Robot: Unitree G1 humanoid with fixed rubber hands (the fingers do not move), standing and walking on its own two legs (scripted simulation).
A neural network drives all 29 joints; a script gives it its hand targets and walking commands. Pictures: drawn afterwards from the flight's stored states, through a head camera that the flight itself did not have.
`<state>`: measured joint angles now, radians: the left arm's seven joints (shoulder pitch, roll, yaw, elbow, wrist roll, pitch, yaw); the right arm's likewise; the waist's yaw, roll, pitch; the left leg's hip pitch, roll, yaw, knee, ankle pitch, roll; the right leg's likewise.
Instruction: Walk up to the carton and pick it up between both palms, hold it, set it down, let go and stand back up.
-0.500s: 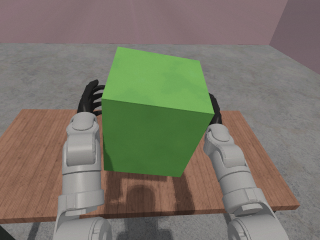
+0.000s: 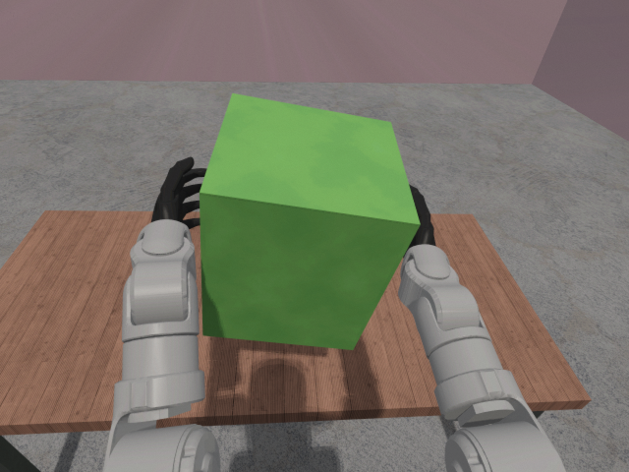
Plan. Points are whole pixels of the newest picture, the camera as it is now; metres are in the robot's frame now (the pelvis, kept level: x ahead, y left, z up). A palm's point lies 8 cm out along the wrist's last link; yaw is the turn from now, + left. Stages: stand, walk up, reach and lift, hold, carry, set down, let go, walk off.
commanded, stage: hold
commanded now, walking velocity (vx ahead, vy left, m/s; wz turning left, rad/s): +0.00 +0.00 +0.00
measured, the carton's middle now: (296, 229) +0.41 +0.01 +0.15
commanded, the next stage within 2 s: none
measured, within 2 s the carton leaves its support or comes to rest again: neither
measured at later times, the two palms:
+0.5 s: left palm (174, 230) +0.36 +0.15 +0.19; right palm (417, 249) +0.36 -0.14 +0.16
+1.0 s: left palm (175, 228) +0.36 +0.15 +0.19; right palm (418, 248) +0.36 -0.14 +0.16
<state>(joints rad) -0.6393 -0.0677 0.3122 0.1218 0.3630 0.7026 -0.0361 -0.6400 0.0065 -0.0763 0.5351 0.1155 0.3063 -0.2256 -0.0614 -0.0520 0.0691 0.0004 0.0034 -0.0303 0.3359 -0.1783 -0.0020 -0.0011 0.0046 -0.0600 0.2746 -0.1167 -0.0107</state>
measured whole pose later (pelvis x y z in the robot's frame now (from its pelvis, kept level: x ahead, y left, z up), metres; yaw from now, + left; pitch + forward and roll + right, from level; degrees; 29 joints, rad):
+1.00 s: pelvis +0.00 +0.00 +0.00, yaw +0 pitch -9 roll -1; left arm -0.59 -0.08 0.30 0.05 0.35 0.70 -0.03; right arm -0.61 -0.01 -0.03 0.49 0.16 0.29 -0.24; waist -0.08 -0.04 0.09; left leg 0.00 0.01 -0.04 0.36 -0.19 -0.01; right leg 0.01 0.01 -0.07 0.26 -0.12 -0.01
